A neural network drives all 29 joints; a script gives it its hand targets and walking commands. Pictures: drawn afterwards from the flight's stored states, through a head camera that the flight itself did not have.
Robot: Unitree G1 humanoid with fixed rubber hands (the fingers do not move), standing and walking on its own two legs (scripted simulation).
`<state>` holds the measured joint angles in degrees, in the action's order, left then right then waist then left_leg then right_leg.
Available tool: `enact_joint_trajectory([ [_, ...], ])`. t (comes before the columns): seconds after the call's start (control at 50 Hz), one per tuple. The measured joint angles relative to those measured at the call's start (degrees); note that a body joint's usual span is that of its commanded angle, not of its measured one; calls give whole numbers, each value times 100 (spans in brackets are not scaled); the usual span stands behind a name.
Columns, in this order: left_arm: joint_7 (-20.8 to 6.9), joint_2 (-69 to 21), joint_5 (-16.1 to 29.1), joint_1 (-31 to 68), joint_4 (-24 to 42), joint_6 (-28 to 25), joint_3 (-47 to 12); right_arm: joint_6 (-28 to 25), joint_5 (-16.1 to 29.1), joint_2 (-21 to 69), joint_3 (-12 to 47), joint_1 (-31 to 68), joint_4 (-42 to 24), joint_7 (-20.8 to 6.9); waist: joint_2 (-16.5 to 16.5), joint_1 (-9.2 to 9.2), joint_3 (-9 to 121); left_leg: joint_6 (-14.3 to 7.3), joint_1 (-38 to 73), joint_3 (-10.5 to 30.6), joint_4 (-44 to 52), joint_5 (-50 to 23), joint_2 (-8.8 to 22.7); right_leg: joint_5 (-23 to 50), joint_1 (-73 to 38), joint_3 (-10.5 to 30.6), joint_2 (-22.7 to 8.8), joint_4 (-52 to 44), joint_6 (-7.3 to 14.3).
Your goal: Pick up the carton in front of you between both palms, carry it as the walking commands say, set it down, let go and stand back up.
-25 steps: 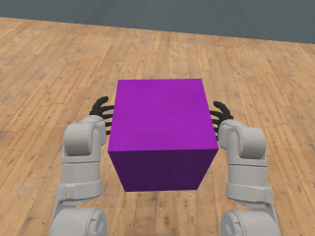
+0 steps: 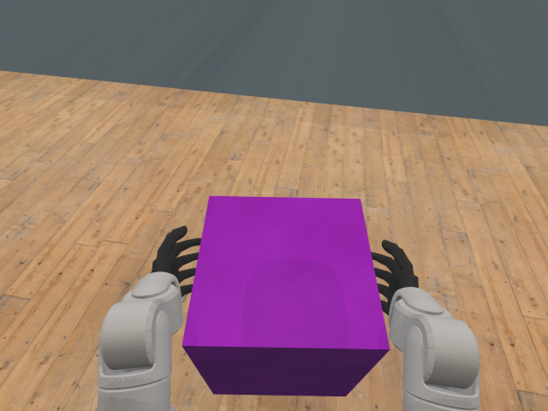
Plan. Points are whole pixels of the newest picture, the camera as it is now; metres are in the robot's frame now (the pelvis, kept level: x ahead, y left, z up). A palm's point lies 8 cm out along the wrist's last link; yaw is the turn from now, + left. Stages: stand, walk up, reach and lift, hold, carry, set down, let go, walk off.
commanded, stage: carry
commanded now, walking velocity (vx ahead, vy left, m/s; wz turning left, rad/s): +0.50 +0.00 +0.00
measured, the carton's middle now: (282, 303) +0.29 +0.00 +0.03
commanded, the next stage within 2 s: none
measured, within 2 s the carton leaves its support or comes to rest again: neither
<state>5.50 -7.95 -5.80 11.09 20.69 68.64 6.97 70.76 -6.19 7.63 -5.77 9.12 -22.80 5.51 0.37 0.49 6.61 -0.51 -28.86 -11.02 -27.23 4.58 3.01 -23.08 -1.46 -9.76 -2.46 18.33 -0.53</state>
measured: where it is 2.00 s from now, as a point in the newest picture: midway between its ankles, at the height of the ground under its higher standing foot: (282, 351)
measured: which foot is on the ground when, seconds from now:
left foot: up 0.00-0.00, down 0.02-0.52, up 0.54-0.84, down 0.86-1.00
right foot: down 0.00-0.02, up 0.04-0.46, down 0.48-1.00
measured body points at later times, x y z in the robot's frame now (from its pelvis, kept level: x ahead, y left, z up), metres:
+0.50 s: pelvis +0.32 -0.02 -0.01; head +0.28 -0.03 +0.44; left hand +0.60 +0.12 +0.09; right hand +0.59 -0.18 +0.08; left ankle +0.15 +0.10 -0.73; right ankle +0.43 -0.12 -0.74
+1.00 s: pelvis +0.56 -0.01 +0.00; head +0.56 +0.01 +0.45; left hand +0.85 +0.14 +0.08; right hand +0.84 -0.16 +0.09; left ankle +0.63 +0.07 -0.73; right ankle +0.48 -0.13 -0.73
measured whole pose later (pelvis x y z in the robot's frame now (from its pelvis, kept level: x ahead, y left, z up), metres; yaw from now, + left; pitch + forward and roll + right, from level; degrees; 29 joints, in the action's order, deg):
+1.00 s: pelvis +0.56 -0.01 +0.00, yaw -2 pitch +3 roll +1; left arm 4.8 -8.0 -7.1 11.7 18.7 69.3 8.8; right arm 70.3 -6.5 8.0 -5.9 11.2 -18.0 5.0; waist 2.6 0.0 5.0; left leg -4.1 -21.4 -12.9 -25.7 7.7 1.5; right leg -25.4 9.6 -7.2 -5.1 29.7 -2.6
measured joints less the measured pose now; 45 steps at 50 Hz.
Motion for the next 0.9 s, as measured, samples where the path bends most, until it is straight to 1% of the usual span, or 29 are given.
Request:
enact_joint_trajectory([
  [0.02,-7,0,-23,14,6,43,14,39,4,6,-13,45,30,0,8,-6,50,-65,201,-114,154,-6,-48,-278,-22,44,-48,359,-51],
  [0.04,-16,18,-38,38,-37,68,59,23,0,14,4,89,146,-1,127,-50,95,-258,236,-201,-20,-27,-119,-534,126,96,-199,974,-77],
  [0.06,-21,34,-45,48,-105,93,120,14,-15,23,23,152,305,-2,198,-91,119,-382,229,-258,-270,157,-145,-498,465,247,-271,1880,-82],
  [0.08,-25,52,-55,42,-177,126,166,25,-27,31,35,207,464,-2,197,-115,126,-444,273,-290,-396,361,-131,-449,907,444,-225,2860,-60],
  [0.1,-26,55,-67,28,-252,158,196,47,-37,35,39,230,590,-2,164,-130,120,-464,376,-306,-385,506,-112,-413,1353,573,-152,3701,-11],
  [0.12,-26,37,-86,10,-319,183,214,71,-39,34,35,216,670,-3,126,-137,110,-438,517,-314,-280,571,-99,-307,1764,625,-105,4302,41],
  [0.14,-26,3,-111,-8,-373,196,223,86,-32,29,23,176,709,-3,98,-140,97,-389,677,-316,-128,581,-98,-140,2123,627,-99,4628,80],
  [0.16,-28,-2,-128,-23,-411,200,197,88,-20,23,12,132,722,-3,81,-145,79,-372,845,-313,39,589,-107,45,2424,607,-126,4703,102],
  [0.18,-28,5,-136,-31,-438,195,164,81,-12,17,5,95,718,-3,66,-154,60,-363,1013,-301,206,597,-115,214,2672,578,-167,4596,109],
  [0.22,-29,11,-134,-31,-453,157,122,47,-2,10,-4,51,677,-3,38,-169,41,-337,1336,-270,519,617,-129,490,3053,519,-265,4081,77],
  [0.32,-30,9,-120,-25,-331,63,76,-35,24,6,-14,38,519,-4,-5,-153,92,-197,2096,-199,1106,800,-130,1233,3449,357,-417,2310,-44],
  [0.4,-31,16,-109,-79,-267,53,79,-30,2,8,19,49,506,-23,-26,-118,176,1,2688,-173,1251,1190,-79,1753,3355,109,-360,1377,-20],
  [0.46,-36,21,-102,-105,-327,68,92,10,-41,8,39,45,562,-41,-72,-133,227,195,3050,-109,1017,1696,5,1806,3025,-147,-246,911,58],
  [0.48,-41,18,-104,-81,-373,68,96,23,-55,7,27,50,574,-44,-98,-137,228,267,3091,-61,734,1964,70,1753,2844,-252,-188,775,123],
  [0.5,-48,12,-110,-53,-493,12,69,19,-62,-14,-13,59,609,-48,-227,-108,220,301,2992,0,225,2258,234,1903,2791,-350,-113,891,288],
  [0.52,-53,4,-128,-7,-663,-54,35,4,-58,-42,-62,49,670,-50,-318,-73,196,276,2677,116,-600,2248,388,1757,2805,-431,-74,1143,406],
  [0.54,-54,-3,-145,32,-817,-94,5,-6,-51,-70,-95,24,729,-52,-314,-33,149,247,2243,347,-1562,2228,389,1543,2778,-466,-86,1289,470],
  [0.56,-55,-4,-158,37,-911,-112,-18,-6,-45,-84,-113,1,775,-53,-280,-11,78,200,1783,553,-2453,2215,317,1382,2685,-483,-105,1287,494],
  [0.58,-55,0,-161,10,-942,-120,-29,-8,-49,-72,-124,-20,801,-52,-240,0,-1,145,1350,668,-3144,2157,249,1302,2552,-491,-122,1187,479],
  [0.6,-55,7,-150,-41,-916,-130,-27,-20,-63,-35,-128,-40,800,-52,-208,9,-83,103,971,706,-3562,2030,211,1302,2399,-491,-132,1033,410],
  [0.62,-55,14,-128,-101,-854,-150,-19,-46,-79,1,-114,-63,775,-51,-191,20,-164,81,655,703,-3702,1872,205,1305,2236,-485,-125,858,393],
  [0.64,-55,21,-106,-153,-775,-177,-15,-77,-83,-1,-65,-83,734,-52,-177,35,-239,77,399,678,-3633,1732,209,1311,2073,-471,-119,681,386],
  [0.68,-55,29,-68,-221,-598,-242,-6,-156,-81,-11,24,-102,628,-52,-148,61,-358,104,21,608,-3147,1540,208,1307,1777,-426,-123,382,362],
  [0.76,-56,34,3,-261,-260,-337,-5,-276,-80,-14,129,-141,324,-50,-149,38,-447,162,-249,455,-1621,999,147,1120,1275,-366,-134,98,241],
  [0.82,-56,30,25,-225,-45,-301,-47,-236,-53,-16,124,-158,45,-37,-170,2,-421,175,-82,270,-575,219,60,783,946,-349,-123,193,103],
  [0.86,-56,24,18,-177,65,-230,-59,-161,-40,-13,101,-120,-82,-34,-196,-18,-360,178,286,76,204,-633,24,392,792,-314,-111,539,-11],
  [0.88,-60,24,8,-141,86,-191,-38,-138,-38,-8,98,-88,-83,-33,-153,-22,-297,-8,480,3,333,-524,2,144,779,-269,-143,806,-72],
  [0.9,-64,20,-4,-74,58,-148,19,-144,-40,-2,97,-34,-9,-34,3,-37,-252,-197,542,-68,252,-199,-82,-15,835,-194,-262,1099,-126],
])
